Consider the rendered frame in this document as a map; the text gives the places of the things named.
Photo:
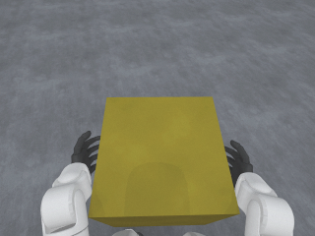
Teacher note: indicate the robot left forearm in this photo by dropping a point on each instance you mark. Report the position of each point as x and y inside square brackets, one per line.
[63, 207]

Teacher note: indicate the robot right forearm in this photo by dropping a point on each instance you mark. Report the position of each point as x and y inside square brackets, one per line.
[266, 213]

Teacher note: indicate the right robot hand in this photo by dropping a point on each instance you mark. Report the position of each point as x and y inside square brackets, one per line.
[240, 163]

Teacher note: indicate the left robot hand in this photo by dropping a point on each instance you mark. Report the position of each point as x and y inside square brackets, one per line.
[82, 151]

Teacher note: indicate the carton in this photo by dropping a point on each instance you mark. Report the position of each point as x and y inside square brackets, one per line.
[161, 161]

